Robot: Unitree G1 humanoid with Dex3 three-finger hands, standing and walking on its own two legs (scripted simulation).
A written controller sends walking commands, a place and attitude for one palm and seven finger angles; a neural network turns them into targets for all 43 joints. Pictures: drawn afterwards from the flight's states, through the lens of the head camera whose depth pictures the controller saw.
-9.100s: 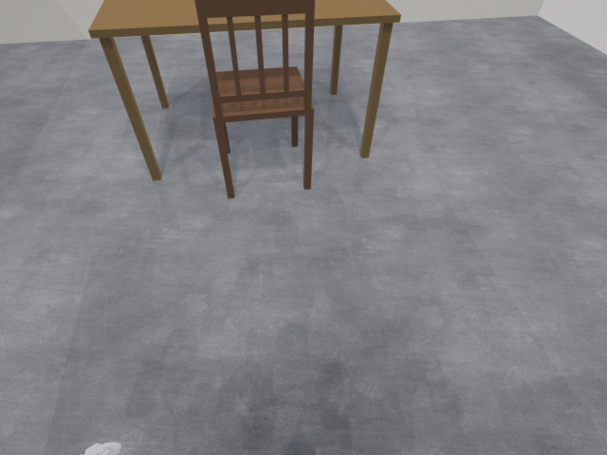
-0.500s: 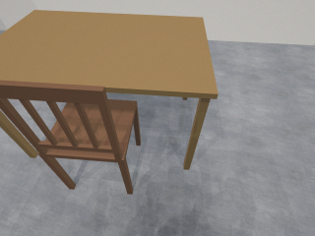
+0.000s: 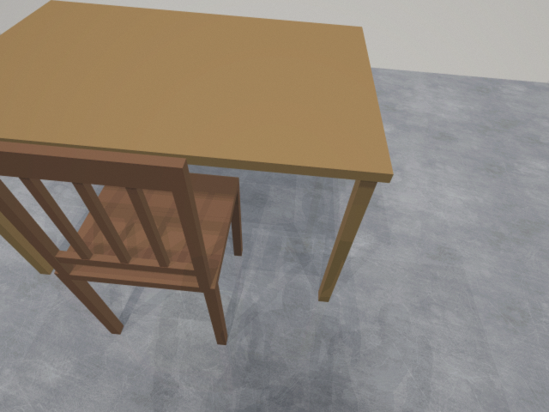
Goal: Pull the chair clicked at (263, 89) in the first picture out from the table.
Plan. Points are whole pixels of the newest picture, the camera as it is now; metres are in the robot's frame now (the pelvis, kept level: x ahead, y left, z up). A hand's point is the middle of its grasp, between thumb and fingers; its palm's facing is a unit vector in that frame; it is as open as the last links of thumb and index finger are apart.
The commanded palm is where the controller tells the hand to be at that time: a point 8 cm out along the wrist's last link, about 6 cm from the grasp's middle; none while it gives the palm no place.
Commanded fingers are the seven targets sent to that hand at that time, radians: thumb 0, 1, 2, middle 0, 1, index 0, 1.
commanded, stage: come to a stop and stand still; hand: left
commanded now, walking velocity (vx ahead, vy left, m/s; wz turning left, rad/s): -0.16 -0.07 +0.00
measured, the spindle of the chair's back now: (105, 225) +0.45 +0.38 -0.09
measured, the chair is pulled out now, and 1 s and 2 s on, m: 0.00 0.00 0.00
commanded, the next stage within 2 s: look again from close up in 1.02 s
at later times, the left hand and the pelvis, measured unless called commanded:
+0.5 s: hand out of the picture +0.05 +0.17 -0.16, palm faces +0.01 -0.97 -0.25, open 7.4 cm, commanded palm none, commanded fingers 0.00 0.90 0.90 -0.20 -0.30 -0.20 -0.30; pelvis -0.03 -0.02 +0.00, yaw +1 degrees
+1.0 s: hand out of the picture -0.04 +0.21 -0.15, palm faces +0.02 -0.95 -0.30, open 7.4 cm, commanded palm none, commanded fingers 0.00 0.90 0.90 -0.20 -0.30 -0.20 -0.30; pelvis -0.07 -0.02 +0.01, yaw +1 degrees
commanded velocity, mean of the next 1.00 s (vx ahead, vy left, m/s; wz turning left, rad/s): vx -0.02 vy -0.01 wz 0.00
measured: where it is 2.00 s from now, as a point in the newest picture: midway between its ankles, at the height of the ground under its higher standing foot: outside the picture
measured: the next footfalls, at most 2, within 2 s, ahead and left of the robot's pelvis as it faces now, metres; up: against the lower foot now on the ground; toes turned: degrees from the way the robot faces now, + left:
none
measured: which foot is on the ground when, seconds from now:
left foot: down 0.00-1.00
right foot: down 0.00-1.00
